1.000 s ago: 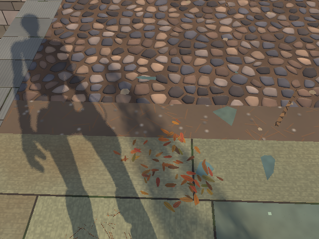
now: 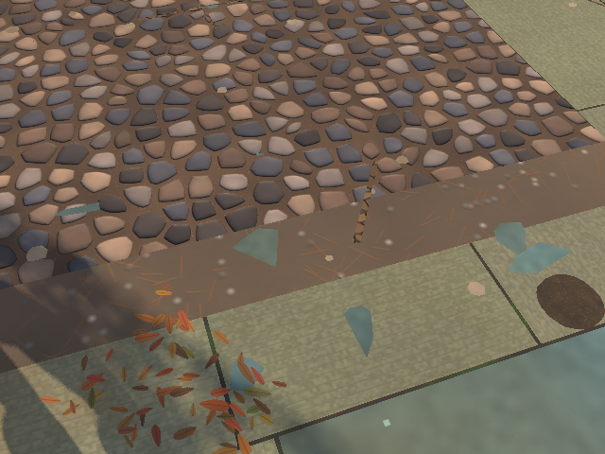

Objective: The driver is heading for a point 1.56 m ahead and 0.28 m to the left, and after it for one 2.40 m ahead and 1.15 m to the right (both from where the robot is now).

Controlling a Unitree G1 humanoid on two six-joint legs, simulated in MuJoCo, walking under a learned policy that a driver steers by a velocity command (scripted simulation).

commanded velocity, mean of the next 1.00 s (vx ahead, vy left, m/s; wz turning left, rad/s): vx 0.31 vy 0.00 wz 0.26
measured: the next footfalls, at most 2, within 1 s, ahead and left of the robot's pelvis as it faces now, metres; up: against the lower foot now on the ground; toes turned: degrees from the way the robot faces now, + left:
right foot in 0.20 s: +0.05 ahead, -0.13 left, +0.00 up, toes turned +0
left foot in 0.66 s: +0.41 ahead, +0.12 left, +0.00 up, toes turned +15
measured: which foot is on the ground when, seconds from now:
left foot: down 0.00-0.20, up 0.22-0.64, down 0.66-1.00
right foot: up 0.00-0.18, down 0.20-0.66, up 0.68-1.00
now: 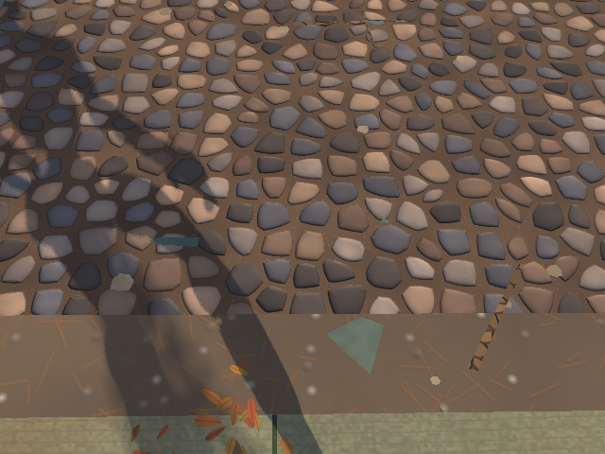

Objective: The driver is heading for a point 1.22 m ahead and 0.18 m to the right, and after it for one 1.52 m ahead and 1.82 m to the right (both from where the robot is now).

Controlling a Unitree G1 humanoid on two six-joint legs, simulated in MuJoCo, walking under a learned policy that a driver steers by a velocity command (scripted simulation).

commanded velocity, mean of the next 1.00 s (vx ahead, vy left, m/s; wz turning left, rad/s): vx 0.07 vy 0.00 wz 0.07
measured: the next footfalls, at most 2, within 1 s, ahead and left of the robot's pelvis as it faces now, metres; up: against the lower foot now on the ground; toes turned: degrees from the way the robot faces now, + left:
right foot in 0.14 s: +0.14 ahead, -0.16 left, +0.00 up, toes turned +4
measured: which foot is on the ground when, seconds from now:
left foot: down 0.00-1.00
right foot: up 0.00-0.12, down 0.14-1.00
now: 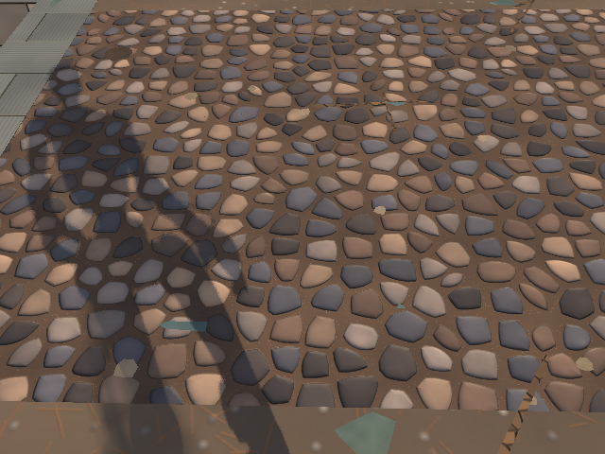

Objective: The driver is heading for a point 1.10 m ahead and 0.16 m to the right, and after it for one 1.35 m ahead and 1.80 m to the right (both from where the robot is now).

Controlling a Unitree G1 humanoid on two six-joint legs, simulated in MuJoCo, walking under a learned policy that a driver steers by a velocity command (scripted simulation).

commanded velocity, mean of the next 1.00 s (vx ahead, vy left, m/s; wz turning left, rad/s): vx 0.46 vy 0.00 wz -0.17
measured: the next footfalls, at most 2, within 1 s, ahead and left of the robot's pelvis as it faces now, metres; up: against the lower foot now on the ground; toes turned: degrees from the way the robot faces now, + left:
left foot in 0.48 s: +0.37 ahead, +0.14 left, +0.00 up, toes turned +1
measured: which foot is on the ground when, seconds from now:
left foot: down 0.00-0.02, up 0.04-0.46, down 0.48-1.00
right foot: down 0.00-0.50, up 0.52-1.00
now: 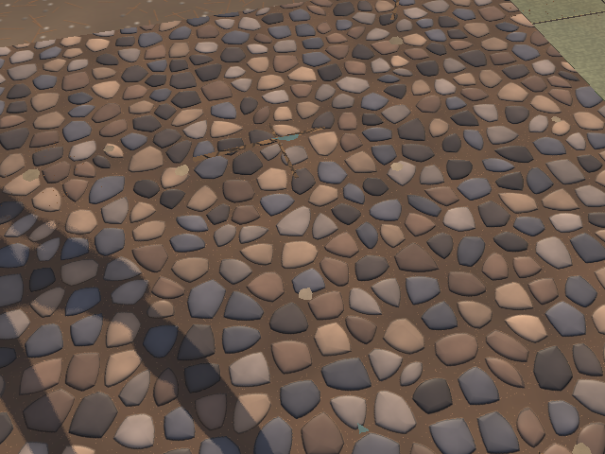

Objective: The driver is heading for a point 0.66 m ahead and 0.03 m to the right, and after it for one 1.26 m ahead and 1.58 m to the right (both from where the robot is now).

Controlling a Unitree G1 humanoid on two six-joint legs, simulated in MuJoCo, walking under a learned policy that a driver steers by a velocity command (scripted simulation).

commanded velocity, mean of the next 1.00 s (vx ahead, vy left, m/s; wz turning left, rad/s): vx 0.43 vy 0.00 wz -0.15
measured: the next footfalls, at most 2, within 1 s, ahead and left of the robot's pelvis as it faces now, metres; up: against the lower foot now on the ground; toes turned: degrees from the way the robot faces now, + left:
right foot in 0.06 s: +0.20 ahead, -0.11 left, +0.00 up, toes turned -5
left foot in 0.56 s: +0.53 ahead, +0.06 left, +0.00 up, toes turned -9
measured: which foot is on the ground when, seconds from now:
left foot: down 0.00-0.04, up 0.06-0.54, down 0.56-1.00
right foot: up 0.00-0.04, down 0.06-0.58, up 0.60-1.00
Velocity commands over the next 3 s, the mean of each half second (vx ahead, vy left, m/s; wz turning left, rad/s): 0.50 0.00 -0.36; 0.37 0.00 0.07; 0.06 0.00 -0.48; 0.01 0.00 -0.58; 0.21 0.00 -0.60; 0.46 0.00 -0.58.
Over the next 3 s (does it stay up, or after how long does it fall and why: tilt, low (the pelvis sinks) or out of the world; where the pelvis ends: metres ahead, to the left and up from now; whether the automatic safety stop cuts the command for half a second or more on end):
stays up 0.71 -0.29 0.00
